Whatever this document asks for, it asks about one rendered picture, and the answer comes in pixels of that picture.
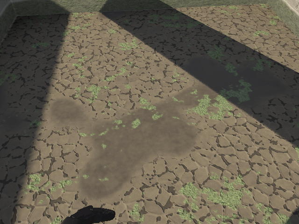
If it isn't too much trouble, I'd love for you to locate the robot left hand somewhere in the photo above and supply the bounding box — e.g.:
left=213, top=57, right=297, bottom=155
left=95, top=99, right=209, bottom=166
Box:
left=61, top=205, right=116, bottom=224

